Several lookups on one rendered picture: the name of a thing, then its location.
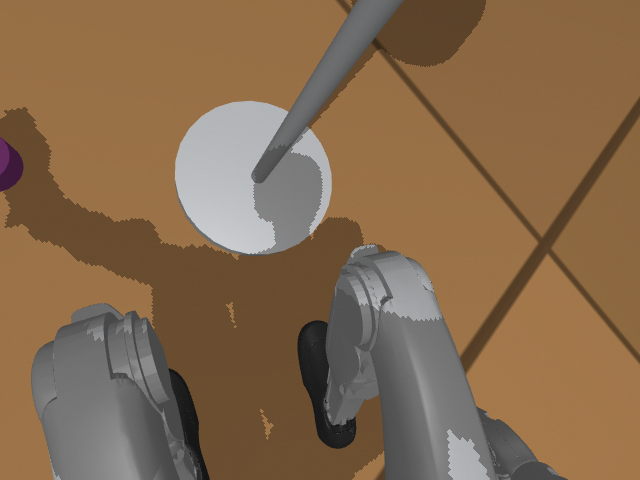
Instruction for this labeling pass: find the right robot arm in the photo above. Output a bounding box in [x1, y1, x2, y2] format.
[511, 461, 568, 480]

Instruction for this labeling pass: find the left robot foot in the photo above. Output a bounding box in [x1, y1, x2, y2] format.
[168, 368, 210, 480]

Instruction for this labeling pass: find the floor lamp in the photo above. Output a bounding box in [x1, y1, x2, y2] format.
[175, 0, 404, 256]

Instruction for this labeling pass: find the right robot foot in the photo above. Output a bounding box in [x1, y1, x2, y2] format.
[297, 320, 356, 449]

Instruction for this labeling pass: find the right robot hand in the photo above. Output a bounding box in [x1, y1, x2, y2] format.
[476, 406, 539, 480]

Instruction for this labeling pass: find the tin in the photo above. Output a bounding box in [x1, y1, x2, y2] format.
[0, 137, 23, 192]

